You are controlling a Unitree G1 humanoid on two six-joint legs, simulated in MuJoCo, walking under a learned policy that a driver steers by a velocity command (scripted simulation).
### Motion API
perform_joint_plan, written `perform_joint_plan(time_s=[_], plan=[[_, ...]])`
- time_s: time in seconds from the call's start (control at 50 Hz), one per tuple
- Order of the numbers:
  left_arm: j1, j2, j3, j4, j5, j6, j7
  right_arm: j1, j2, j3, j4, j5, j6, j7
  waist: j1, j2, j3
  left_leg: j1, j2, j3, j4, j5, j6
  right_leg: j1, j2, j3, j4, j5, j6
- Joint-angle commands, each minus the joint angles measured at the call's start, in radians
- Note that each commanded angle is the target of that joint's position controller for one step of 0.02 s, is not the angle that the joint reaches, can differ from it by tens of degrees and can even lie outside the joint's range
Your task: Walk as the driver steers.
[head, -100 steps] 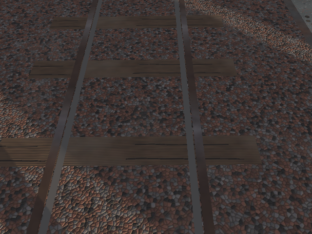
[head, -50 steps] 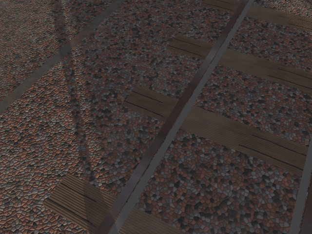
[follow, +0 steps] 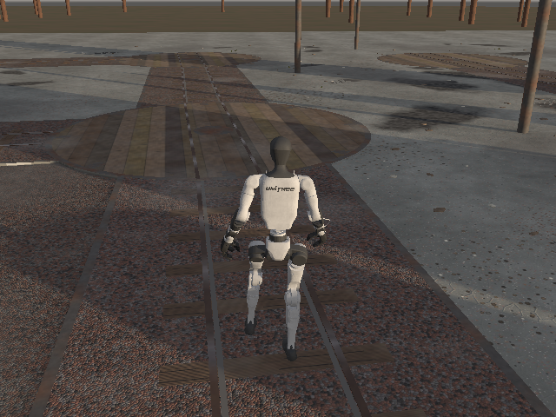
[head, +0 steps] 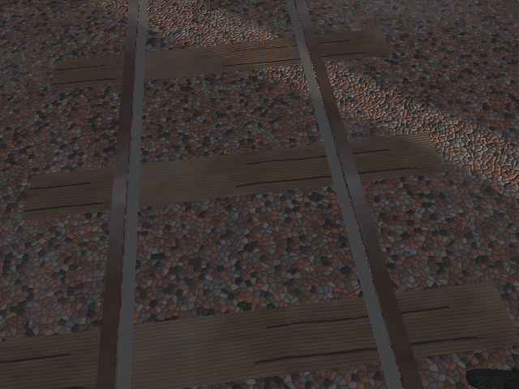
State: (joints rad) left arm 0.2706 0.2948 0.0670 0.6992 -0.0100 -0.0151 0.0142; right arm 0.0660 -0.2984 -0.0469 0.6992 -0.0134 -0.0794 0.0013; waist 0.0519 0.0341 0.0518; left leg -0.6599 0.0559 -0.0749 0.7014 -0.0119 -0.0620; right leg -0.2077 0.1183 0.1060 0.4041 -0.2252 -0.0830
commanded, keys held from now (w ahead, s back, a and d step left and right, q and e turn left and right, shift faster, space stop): no key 0.12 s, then w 0.88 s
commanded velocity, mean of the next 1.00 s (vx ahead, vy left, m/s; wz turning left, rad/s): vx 0.37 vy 0.00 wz -0.08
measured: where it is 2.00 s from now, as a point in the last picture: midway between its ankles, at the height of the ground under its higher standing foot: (300, 235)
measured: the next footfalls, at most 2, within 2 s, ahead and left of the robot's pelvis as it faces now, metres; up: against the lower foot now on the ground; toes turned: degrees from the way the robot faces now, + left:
left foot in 0.10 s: +0.22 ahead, +0.13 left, +0.00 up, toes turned -4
right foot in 0.48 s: +0.19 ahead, -0.12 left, +0.00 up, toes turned -3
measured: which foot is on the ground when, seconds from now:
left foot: up 0.00-0.08, down 0.10-0.48, up 0.50-0.92, down 0.94-1.00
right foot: down 0.00-0.14, up 0.16-0.46, down 0.48-0.94, up 0.96-1.00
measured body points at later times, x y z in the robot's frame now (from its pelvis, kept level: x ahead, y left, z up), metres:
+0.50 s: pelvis +0.15 +0.00 -0.01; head +0.15 -0.02 +0.44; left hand +0.28 +0.27 -0.10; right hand +0.23 -0.29 -0.13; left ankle +0.18 +0.13 -0.74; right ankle +0.15 -0.11 -0.75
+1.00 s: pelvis +0.38 +0.03 -0.02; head +0.42 +0.03 +0.43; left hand +0.36 +0.31 -0.15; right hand +0.60 -0.21 -0.10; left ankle +0.47 +0.12 -0.74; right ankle +0.18 -0.11 -0.68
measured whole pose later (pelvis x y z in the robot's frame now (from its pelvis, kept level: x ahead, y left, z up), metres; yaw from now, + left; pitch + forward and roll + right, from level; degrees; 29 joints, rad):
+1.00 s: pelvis +0.38 +0.03 -0.02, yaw -2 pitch +3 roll +0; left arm 0.45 0.28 0.05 0.87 -0.02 -0.06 0.01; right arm 0.04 -0.26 -0.04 0.70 0.01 -0.09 0.05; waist 0.07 -0.01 0.03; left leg -0.47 -0.02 0.05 0.57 -0.15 0.06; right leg -0.18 -0.03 0.06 0.95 -0.49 0.00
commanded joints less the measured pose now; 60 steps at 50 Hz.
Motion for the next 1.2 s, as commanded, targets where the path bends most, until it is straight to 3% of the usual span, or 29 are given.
perform_joint_plan(time_s=[0.02, 0.1, 0.12, 0.14, 0.16, 0.18, 0.2, 0.22, 0.26, 0.32, 0.42, 0.46, 0.48, 0.5, 0.52, 0.56, 0.6, 0.66, 0.74, 0.86, 0.92, 0.94, 0.96, 0.98, 1.0, 1.04, 1.06, 1.12, 1.2], plan=[[0.012, 0.137, 0.033, -0.042, 0.002, -0.004, 0.010, -0.019, -0.074, -0.016, -0.056, 0.004, -0.011, 0.016, -0.001, -0.127, -0.139, 0.187, -0.044, 0.029, -0.101, 0.074, 0.017, 0.023, -0.244, 0.129, -0.011, 0.521, -0.111], [-0.015, 0.101, 0.017, -0.034, 0.006, -0.006, 0.007, 0.047, -0.102, -0.033, -0.046, -0.018, -0.030, 0.019, -0.057, -0.122, -0.138, 0.333, -0.035, 0.031, -0.296, 0.188, 0.097, 0.072, -0.217, 0.177, 0.152, 0.473, -0.057], [0.001, 0.069, 0.006, -0.049, 0.023, -0.014, 0.006, 0.076, -0.144, -0.037, -0.055, -0.035, -0.035, 0.011, -0.052, -0.054, -0.206, 0.495, 0.077, -0.063, -0.261, 0.550, 0.140, 0.014, -0.147, 0.142, 0.263, 0.351, -0.012], [0.159, 0.037, -0.006, -0.019, 0.021, -0.019, 0.006, 0.105, -0.151, -0.035, -0.048, -0.047, -0.023, 0.006, -0.002, 0.113, -0.327, 0.735, 0.240, -0.238, -0.201, 0.686, 0.303, -0.144, -0.069, 0.088, 0.423, -0.034, 0.053], [0.156, 0.079, -0.006, -0.011, 0.020, -0.009, 0.003, 0.166, -0.077, -0.025, -0.023, -0.013, -0.001, 0.006, -0.049, 0.198, -0.370, 0.765, 0.310, -0.392, -0.268, 0.390, 0.376, -0.233, -0.066, 0.040, 0.537, -0.429, 0.097], [0.089, 0.132, 0.010, -0.033, 0.001, 0.001, -0.002, 0.224, -0.100, -0.030, 0.000, 0.020, 0.013, 0.011, -0.086, 0.152, -0.293, 0.748, 0.305, -0.471, -0.347, -0.065, 0.371, -0.363, -0.075, 0.011, 0.640, -0.475, 0.110], [0.026, 0.137, 0.017, -0.040, -0.009, 0.013, -0.002, 0.241, -0.137, -0.042, 0.011, 0.025, 0.024, 0.010, -0.104, 0.088, -0.233, 0.708, 0.278, -0.500, -0.412, -0.479, 0.338, -0.444, -0.095, -0.009, 0.730, -0.408, 0.116], [-0.014, 0.142, 0.020, -0.055, -0.007, 0.021, -0.005, 0.188, -0.150, -0.043, 0.000, 0.020, 0.029, 0.007, -0.093, 0.088, -0.146, 0.604, 0.261, -0.480, -0.463, -0.618, 0.310, -0.479, -0.117, -0.025, 0.732, -0.345, 0.114], [-0.025, 0.117, 0.019, -0.052, 0.003, 0.018, -0.005, 0.107, -0.137, -0.038, -0.019, 0.005, 0.031, -0.004, -0.056, 0.109, -0.089, 0.427, 0.199, -0.366, -0.516, -0.575, 0.260, -0.389, -0.150, -0.049, 0.655, -0.267, 0.103], [0.016, 0.052, 0.002, -0.015, 0.014, -0.007, -0.005, 0.060, -0.129, -0.041, -0.026, 0.018, 0.029, -0.008, -0.033, 0.131, -0.118, 0.306, 0.114, -0.175, -0.542, -0.414, 0.244, -0.185, -0.139, -0.111, 0.456, -0.175, 0.084], [0.013, 0.053, 0.001, -0.002, 0.005, -0.032, -0.015, 0.107, -0.148, -0.048, 0.000, 0.041, 0.044, 0.000, -0.032, 0.106, -0.133, 0.291, 0.141, -0.155, -0.494, -0.477, 0.256, -0.028, -0.117, -0.154, 0.154, -0.017, 0.059], [0.074, 0.056, 0.006, 0.022, 0.008, -0.034, -0.014, 0.109, -0.115, -0.036, 0.006, 0.036, 0.049, 0.001, 0.003, 0.085, -0.120, 0.206, 0.108, -0.132, -0.426, -0.568, 0.213, 0.082, -0.107, -0.157, 0.097, -0.047, 0.036], [0.136, 0.080, 0.011, 0.031, 0.009, -0.037, -0.008, 0.083, -0.061, -0.018, -0.006, 0.029, 0.046, 0.003, 0.030, 0.022, -0.105, 0.115, 0.061, -0.086, -0.295, -0.563, 0.168, 0.149, -0.191, -0.040, 0.019, -0.145, 0.004], [0.207, 0.156, 0.028, 0.039, 0.016, -0.038, 0.000, 0.053, 0.026, 0.004, -0.032, 0.020, 0.033, 0.009, 0.043, -0.197, -0.095, -0.061, -0.055, 0.064, 0.028, -0.499, 0.093, 0.233, -0.393, 0.272, -0.144, -0.384, -0.073], [0.217, 0.242, 0.050, 0.041, 0.027, -0.042, -0.008, 0.026, -0.040, -0.012, -0.072, 0.036, 0.012, 0.006, 0.047, -0.299, -0.009, -0.235, -0.071, 0.054, 0.198, -0.513, 0.101, 0.188, -0.518, 0.558, -0.271, -0.601, -0.187], [0.134, 0.147, 0.024, 0.025, 0.017, -0.067, -0.009, 0.056, -0.111, -0.036, -0.048, 0.044, -0.005, 0.008, -0.005, -0.208, 0.041, -0.307, 0.004, -0.016, 0.301, -0.350, 0.111, 0.190, -0.468, 0.470, -0.256, -0.504, -0.162], [0.104, 0.125, 0.016, 0.021, 0.008, -0.071, -0.011, 0.059, -0.096, -0.037, -0.028, 0.020, -0.010, 0.011, -0.014, -0.162, 0.018, -0.270, 0.029, -0.003, 0.260, -0.223, 0.094, 0.198, -0.403, 0.314, -0.256, -0.279, -0.117], [0.131, 0.102, 0.009, 0.038, 0.012, -0.070, -0.005, 0.023, -0.045, -0.025, -0.027, 0.019, -0.008, 0.020, -0.007, -0.145, -0.010, -0.166, 0.021, 0.045, 0.176, -0.060, 0.059, 0.164, -0.338, 0.137, -0.270, -0.005, -0.098], [0.179, 0.117, 0.015, 0.070, 0.003, -0.063, 0.000, -0.091, -0.003, -0.005, -0.061, 0.029, -0.007, 0.035, 0.033, -0.149, 0.008, -0.034, -0.007, 0.082, -0.038, 0.055, 0.042, 0.125, -0.307, 0.017, -0.263, 0.134, -0.087], [0.216, 0.153, 0.029, 0.114, -0.012, -0.045, -0.001, -0.165, -0.037, -0.006, -0.101, 0.040, -0.019, 0.063, 0.029, -0.157, 0.045, 0.043, -0.025, 0.089, -0.183, -0.032, 0.100, 0.221, -0.384, 0.032, -0.200, 0.243, -0.079], [0.184, 0.160, 0.029, 0.115, -0.011, -0.033, 0.006, 0.086, -0.120, -0.047, -0.031, 0.025, -0.019, 0.048, -0.114, -0.152, -0.126, 0.434, -0.085, 0.140, -0.223, -0.051, 0.172, 0.202, -0.324, -0.048, 0.097, 0.694, -0.027], [0.176, 0.129, 0.014, 0.090, 0.009, -0.036, 0.009, 0.279, -0.181, -0.067, 0.010, 0.017, -0.015, 0.035, -0.191, -0.080, -0.280, 0.764, 0.060, -0.012, -0.166, -0.014, 0.230, 0.001, -0.280, -0.080, 0.376, 0.504, 0.007], [0.295, -0.008, -0.027, 0.066, 0.009, -0.057, 0.000, 0.361, -0.272, -0.086, 0.035, 0.011, -0.008, 0.036, -0.142, 0.227, -0.444, 1.126, 0.317, -0.505, -0.256, -0.247, 0.394, -0.408, -0.098, -0.097, 0.771, -0.128, 0.081], [0.244, 0.074, -0.008, 0.085, -0.011, -0.081, -0.004, 0.365, -0.178, -0.061, 0.039, 0.023, -0.003, 0.034, -0.176, 0.203, -0.458, 1.101, 0.328, -0.656, -0.379, -0.374, 0.388, -0.514, -0.104, 0.038, 0.898, -0.332, 0.075], [0.134, 0.135, 0.011, 0.052, -0.037, -0.093, -0.009, 0.293, -0.141, -0.046, 0.037, 0.025, -0.001, 0.028, -0.166, 0.149, -0.277, 0.969, 0.292, -0.503, -0.397, -0.352, 0.342, -0.595, -0.157, 0.014, 0.930, -0.271, 0.065], [0.041, 0.118, 0.010, 0.035, -0.013, -0.096, -0.003, 0.178, -0.095, -0.032, 0.025, 0.014, -0.001, 0.027, -0.106, 0.021, -0.121, 0.687, 0.214, -0.304, -0.445, -0.167, 0.311, -0.534, -0.231, -0.032, 0.828, -0.123, 0.064], [0.061, 0.104, 0.013, 0.040, -0.005, -0.087, -0.002, 0.148, -0.073, -0.025, 0.023, 0.002, -0.006, 0.028, -0.067, 0.048, -0.104, 0.601, 0.184, -0.246, -0.474, -0.108, 0.304, -0.468, -0.258, -0.022, 0.788, -0.082, 0.065], [0.078, 0.052, 0.004, 0.047, -0.002, -0.056, -0.002, 0.135, -0.076, -0.030, 0.042, 0.012, -0.024, 0.030, -0.025, 0.050, -0.067, 0.480, 0.167, -0.155, -0.550, -0.028, 0.325, -0.414, -0.273, -0.036, 0.702, -0.044, 0.085], [-0.070, 0.036, -0.007, 0.002, 0.010, -0.059, -0.008, 0.173, -0.112, -0.039, 0.073, 0.018, -0.022, 0.015, -0.054, 0.018, -0.013, 0.465, 0.134, -0.049, -0.584, 0.041, 0.305, -0.453, -0.269, -0.054, 0.450, 0.177, 0.103]])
